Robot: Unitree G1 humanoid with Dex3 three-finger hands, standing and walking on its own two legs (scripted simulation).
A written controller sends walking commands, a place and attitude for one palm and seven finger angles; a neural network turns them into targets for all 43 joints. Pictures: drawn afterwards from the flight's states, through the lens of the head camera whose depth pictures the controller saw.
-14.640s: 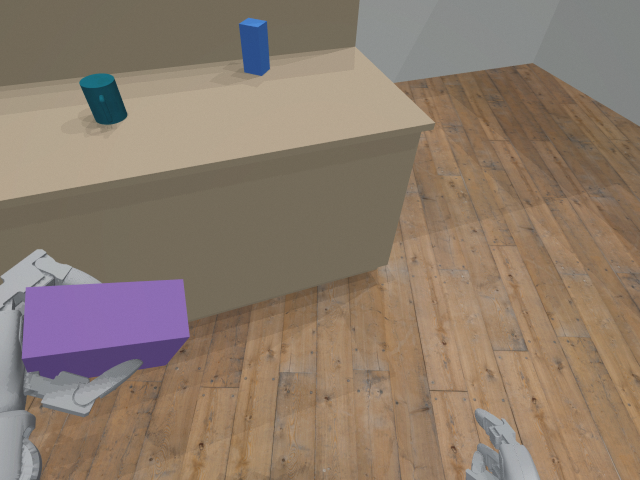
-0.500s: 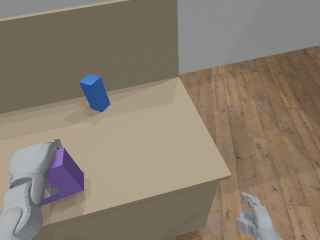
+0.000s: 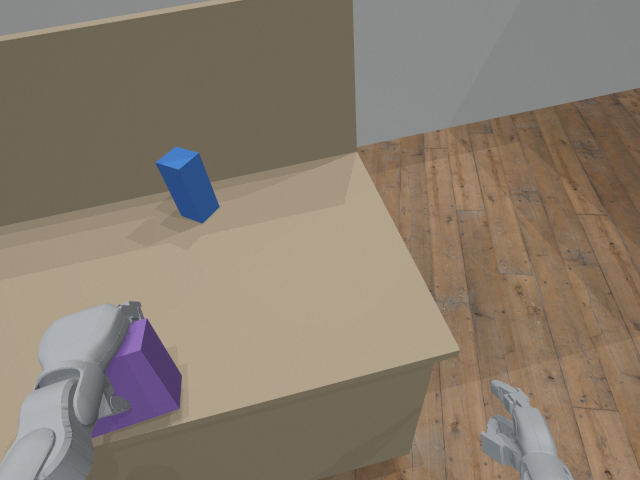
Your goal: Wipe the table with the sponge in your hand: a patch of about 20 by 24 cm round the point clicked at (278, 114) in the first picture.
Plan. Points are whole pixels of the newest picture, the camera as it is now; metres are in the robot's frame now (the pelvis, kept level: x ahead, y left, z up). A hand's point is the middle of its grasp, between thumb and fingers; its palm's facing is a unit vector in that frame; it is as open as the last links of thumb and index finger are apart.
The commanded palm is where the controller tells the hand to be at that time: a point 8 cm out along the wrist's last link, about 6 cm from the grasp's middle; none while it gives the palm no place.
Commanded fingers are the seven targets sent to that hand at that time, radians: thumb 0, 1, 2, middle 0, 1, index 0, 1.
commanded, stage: move the sponge above the wiping area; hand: left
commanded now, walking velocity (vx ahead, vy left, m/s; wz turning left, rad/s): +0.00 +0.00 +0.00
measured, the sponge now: (125, 387) +0.20 +0.30 +0.00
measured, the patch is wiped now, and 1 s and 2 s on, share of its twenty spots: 0.00 0.00 0.00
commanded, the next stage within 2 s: none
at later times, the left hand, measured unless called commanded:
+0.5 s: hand (131, 371) +0.21 +0.28 +0.04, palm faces -0.19 -0.13 -0.97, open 9.8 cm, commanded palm +0.20 +0.30 +0.13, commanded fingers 0.00 0.10 1.30 -1.20 -1.60 -1.20 -1.60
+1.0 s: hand (133, 365) +0.21 +0.27 +0.05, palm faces -0.10 -0.09 -0.99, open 9.8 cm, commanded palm +0.20 +0.30 +0.13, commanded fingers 0.00 0.10 1.30 -1.20 -1.60 -1.20 -1.60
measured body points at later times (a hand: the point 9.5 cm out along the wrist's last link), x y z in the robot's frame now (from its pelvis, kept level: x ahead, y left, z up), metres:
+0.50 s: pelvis +0.00 -0.01 +0.00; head +0.01 -0.04 +0.45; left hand +0.21 +0.28 +0.09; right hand +0.23 -0.23 -0.09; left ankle +0.02 +0.12 -0.74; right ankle -0.01 -0.11 -0.74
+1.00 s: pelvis +0.00 +0.00 +0.00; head +0.00 -0.02 +0.45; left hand +0.21 +0.27 +0.10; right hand +0.23 -0.21 -0.09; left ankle +0.02 +0.12 -0.74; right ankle -0.01 -0.11 -0.74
